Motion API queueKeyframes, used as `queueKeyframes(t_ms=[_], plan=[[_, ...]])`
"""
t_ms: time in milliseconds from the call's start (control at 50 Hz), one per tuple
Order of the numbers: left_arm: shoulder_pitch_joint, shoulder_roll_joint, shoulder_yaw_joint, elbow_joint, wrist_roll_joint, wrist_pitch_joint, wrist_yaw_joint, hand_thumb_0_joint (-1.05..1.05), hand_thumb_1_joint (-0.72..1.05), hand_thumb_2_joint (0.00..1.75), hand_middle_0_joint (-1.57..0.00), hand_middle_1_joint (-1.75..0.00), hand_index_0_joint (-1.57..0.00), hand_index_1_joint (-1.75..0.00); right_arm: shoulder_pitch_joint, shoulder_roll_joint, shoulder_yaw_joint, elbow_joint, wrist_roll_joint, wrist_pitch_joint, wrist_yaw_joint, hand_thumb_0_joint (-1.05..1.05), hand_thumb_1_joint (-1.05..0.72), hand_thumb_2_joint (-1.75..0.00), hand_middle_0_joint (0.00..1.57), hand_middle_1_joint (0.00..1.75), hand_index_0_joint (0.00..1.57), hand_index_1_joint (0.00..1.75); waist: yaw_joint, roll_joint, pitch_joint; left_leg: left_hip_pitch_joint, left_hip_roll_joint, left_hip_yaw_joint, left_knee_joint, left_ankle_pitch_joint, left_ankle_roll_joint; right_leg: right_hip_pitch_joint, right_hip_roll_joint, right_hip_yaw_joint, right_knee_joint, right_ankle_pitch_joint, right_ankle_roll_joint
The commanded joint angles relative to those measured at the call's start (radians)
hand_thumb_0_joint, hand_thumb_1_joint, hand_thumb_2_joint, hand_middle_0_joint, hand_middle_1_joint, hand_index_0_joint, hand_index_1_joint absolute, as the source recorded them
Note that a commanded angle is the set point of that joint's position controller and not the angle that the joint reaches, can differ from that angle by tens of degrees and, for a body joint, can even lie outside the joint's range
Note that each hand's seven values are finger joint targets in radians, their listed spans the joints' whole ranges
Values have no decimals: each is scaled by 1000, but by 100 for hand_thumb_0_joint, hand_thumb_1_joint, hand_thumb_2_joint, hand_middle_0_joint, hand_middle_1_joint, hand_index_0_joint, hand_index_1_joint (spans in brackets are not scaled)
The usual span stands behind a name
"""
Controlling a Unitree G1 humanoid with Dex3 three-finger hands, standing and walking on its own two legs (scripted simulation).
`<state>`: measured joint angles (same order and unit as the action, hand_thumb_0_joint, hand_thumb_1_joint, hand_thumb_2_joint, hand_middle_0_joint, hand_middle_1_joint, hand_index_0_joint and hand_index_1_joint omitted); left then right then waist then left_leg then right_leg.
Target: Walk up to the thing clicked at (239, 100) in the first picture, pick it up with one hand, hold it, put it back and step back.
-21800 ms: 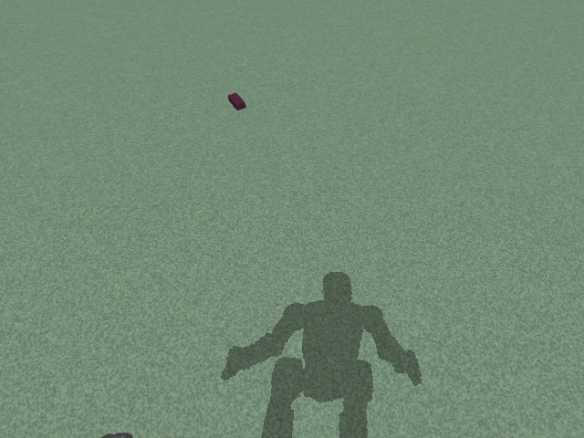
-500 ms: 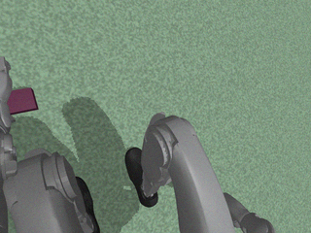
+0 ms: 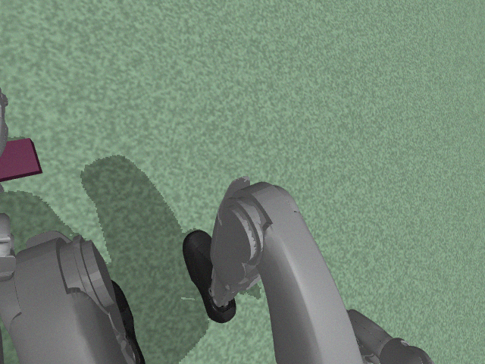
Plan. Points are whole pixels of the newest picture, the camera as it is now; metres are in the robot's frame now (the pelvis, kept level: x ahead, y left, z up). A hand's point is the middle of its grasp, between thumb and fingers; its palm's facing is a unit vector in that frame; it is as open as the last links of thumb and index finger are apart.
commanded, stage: rest palm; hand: left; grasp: from above
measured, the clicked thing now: out of the picture +0.42 +0.28 -0.29
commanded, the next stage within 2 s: close in 0.90 s
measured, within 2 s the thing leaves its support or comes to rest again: neither
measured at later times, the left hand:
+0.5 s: hand out of the picture +0.42 +0.28 -0.27, palm faces -0.48 -0.13 -0.87, open 13.9 cm
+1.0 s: hand out of the picture +0.43 +0.28 -0.28, palm faces -0.47 -0.13 -0.88, open 13.9 cm
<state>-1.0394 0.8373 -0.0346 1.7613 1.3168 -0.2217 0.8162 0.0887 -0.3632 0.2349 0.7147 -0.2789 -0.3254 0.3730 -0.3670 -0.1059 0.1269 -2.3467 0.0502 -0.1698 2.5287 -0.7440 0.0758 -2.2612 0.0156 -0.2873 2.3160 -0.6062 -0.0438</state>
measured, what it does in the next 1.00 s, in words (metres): stands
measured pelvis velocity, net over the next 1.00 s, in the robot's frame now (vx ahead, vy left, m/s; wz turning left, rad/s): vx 0.00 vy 0.00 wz -0.01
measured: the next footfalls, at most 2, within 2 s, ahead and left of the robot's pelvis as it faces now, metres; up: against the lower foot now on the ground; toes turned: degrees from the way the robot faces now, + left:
none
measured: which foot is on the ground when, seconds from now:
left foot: down 0.00-1.00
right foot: down 0.00-1.00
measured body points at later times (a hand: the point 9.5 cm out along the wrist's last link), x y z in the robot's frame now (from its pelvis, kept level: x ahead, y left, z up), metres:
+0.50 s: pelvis +0.00 +0.00 +0.00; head +0.28 +0.13 +0.33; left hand +0.44 +0.28 -0.22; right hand +0.07 -0.23 -0.07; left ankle +0.06 +0.11 -0.28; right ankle +0.12 -0.09 -0.28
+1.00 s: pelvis +0.00 +0.00 +0.00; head +0.29 +0.13 +0.32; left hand +0.45 +0.29 -0.23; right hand +0.06 -0.24 -0.05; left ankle +0.06 +0.11 -0.28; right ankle +0.12 -0.09 -0.28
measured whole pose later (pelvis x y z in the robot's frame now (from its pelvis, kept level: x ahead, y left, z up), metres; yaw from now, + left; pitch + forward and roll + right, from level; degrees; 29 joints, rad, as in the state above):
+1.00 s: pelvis +0.00 +0.00 +0.00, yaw +0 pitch +30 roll -16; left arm -1.04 0.89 -0.02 1.71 1.23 -0.21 0.68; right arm 0.11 -0.37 0.28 0.65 -0.24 -0.34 0.38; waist -0.37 -0.12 0.18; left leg -2.33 0.04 -0.19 2.54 -0.76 0.06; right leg -2.24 0.02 -0.31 2.31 -0.62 -0.05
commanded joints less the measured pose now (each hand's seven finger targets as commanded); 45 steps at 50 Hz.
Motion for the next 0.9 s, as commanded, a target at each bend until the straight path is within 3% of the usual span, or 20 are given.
queueKeyframes(t_ms=[0, 40, 60, 100, 120, 180, 220, 260, 280, 320, 380, 400, 460, 560, 600, 680, 740, 800, 860, 880], plan=[[-243, 104, 30, -60, -46, 67, -1, 0, -50, 92, -5, -102, -7, -100, 190, -309, -86, -2, 19, -22, 12, 0, -91, -91, 20, 30, 20, 30, -80, 449, -551, 452, -2, -50, -287, 197, -71, 302, 63, 35, -160, 184, 19], [-223, 124, 47, -35, -64, 81, -39, 0, -51, 93, -6, -102, -7, -100, 196, -306, -82, -11, 31, -23, 12, 0, -91, -91, 20, 30, 20, 30, -73, 432, -535, 433, -8, -41, -281, 191, -63, 316, 59, 40, -161, 187, 20], [-202, 149, 59, -38, -73, 85, -55, 0, -51, 93, -5, -103, -7, -102, 193, -309, -81, -11, 40, -20, 8, 0, -91, -91, 20, 30, 20, 30, -54, 437, -551, 426, -11, -34, -284, 186, -60, 332, 62, 43, -165, 180, 18], [-191, 154, 82, -79, -82, 78, -86, 0, -51, 93, -6, -101, -7, -100, 216, -296, -86, -26, 45, -16, 8, 0, -91, -91, 20, 30, 20, 30, -48, 474, -601, 491, -11, -39, -290, 245, -69, 366, 54, 41, -152, 220, 18], [-181, 159, 77, -87, -90, 73, -98, 0, -51, 93, -6, -103, -7, -102, 212, -294, -83, -21, 50, -12, 5, 0, -92, -91, 20, 30, 20, 30, -36, 491, -626, 509, -11, -39, -293, 258, -72, 378, 59, 38, -148, 234, 15], [-175, 102, 35, -101, -101, 44, -137, 0, -50, 91, -5, -105, -7, -103, 214, -290, -81, -30, 49, -9, 7, 0, -92, -91, 20, 30, 20, 30, -65, 504, -625, 551, -5, -52, -279, 321, -82, 369, 58, 24, -140, 275, 18], [-197, 113, 30, -160, -114, 17, -146, 0, -50, 91, -6, -105, -7, -103, 227, -284, -75, -21, 51, 0, 2, 0, -92, -91, 20, 30, 20, 30, -62, 515, -676, 566, -9, -32, -266, 347, -74, 432, 68, 30, -154, 312, 19], [-231, 97, 11, -176, -121, -14, -148, 0, -51, 93, -7, -105, -8, -103, 243, -279, -63, -6, 44, 1, 0, 0, -92, -91, 20, 30, 20, 30, -83, 491, -671, 536, -14, -12, -243, 341, -63, 467, 71, 29, -167, 329, 24], [-206, 109, 13, -167, -125, -24, -144, 0, -50, 93, -7, -106, -8, -104, 246, -282, -59, 0, 42, 5, -1, 0, -92, -91, 20, 30, 20, 30, -72, 478, -676, 514, -16, 1, -240, 343, -57, 505, 78, 33, -177, 340, 26], [-159, 65, -18, -92, -122, -37, -142, 0, -52, 95, -6, -104, -7, -103, 239, -282, -40, -3, 36, 1, -2, 0, -91, -91, 20, 30, 20, 30, -95, 408, -600, 462, -17, -1, -215, 321, -51, 457, 77, 25, -180, 319, 27], [-186, 147, 7, -132, -96, -73, -100, 0, -50, 94, -7, -104, -8, -103, 242, -302, -28, -3, 30, 6, -14, 0, -91, -91, 20, 30, 20, 30, -70, 409, -624, 464, -17, -1, -233, 297, -49, 487, 89, 27, -193, 296, 27], [-187, 173, 15, -145, -85, -75, -85, 0, -49, 97, -8, -105, -9, -104, 230, -301, -24, -5, 32, 7, -15, 0, -92, -91, 20, 30, 20, 30, -54, 429, -629, 469, -15, 0, -239, 300, -52, 487, 91, 30, -190, 299, 25], [-153, 97, -27, -102, -69, -75, -42, 0, -48, 96, -7, -106, -8, -105, 186, -302, -17, -18, 9, -6, -11, 0, -91, -91, 20, 30, 20, 30, -74, 410, -573, 457, -10, -20, -249, 244, -58, 418, 97, 15, -186, 232, 20], [-199, 140, -12, -101, -41, -34, 5, 0, -46, 92, -6, -105, -8, -102, 189, -320, -39, -5, 8, -11, -15, 0, -91, -90, 20, 30, 20, 30, -81, 452, -534, 449, 0, -33, -289, 178, -68, 361, 98, 19, -195, 166, 14], [-207, 96, -31, -95, -49, -9, 1, 0, -47, 92, -6, -104, -8, -102, 168, -314, -33, -34, 7, -24, -5, 0, -91, -90, 20, 30, 20, 30, -94, 425, -518, 441, 3, -54, -289, 171, -71, 325, 89, 12, -182, 157, 18], [-272, 146, -5, -108, -63, 28, -17, 0, -48, 93, -6, -103, -7, -101, 185, -333, -48, -25, 27, -30, -2, 0, -91, -91, 20, 30, 20, 30, -89, 472, -563, 493, 8, -75, -298, 199, -80, 322, 79, 13, -163, 195, 19], [-236, 117, -6, -57, -81, 45, -58, 0, -48, 91, -6, -103, -8, -101, 194, -326, -45, -33, 31, -37, 8, 0, -91, -91, 20, 30, 20, 30, -99, 455, -522, 462, 1, -67, -283, 208, -75, 324, 71, 12, -154, 203, 23], [-223, 182, 30, -95, -87, 45, -86, 0, -48, 92, -7, -101, -8, -100, 214, -324, -48, -39, 47, -25, 0, 0, -91, -91, 20, 30, 20, 30, -61, 486, -585, 492, -2, -54, -284, 261, -77, 376, 73, 20, -161, 238, 20], [-179, 176, 29, -102, -88, 34, -103, 0, -49, 92, -7, -103, -7, -101, 198, -325, -48, -42, 51, -23, -3, 0, -91, -91, 20, 30, 20, 30, -44, 523, -608, 527, -1, -57, -293, 287, -86, 379, 75, 14, -144, 253, 15], [-166, 143, 15, -85, -92, 30, -112, 0, -49, 92, -7, -103, -8, -102, 199, -314, -43, -50, 47, -24, 1, 0, -91, -91, 20, 30, 20, 30, -65, 499, -576, 520, 0, -54, -279, 296, -84, 382, 75, 12, -146, 266, 19]])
